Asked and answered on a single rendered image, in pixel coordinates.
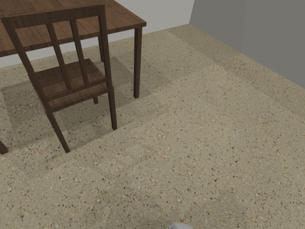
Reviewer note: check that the table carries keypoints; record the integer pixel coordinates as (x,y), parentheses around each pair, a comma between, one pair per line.
(118,19)

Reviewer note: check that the chair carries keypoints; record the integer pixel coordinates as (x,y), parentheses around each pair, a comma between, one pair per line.
(68,84)

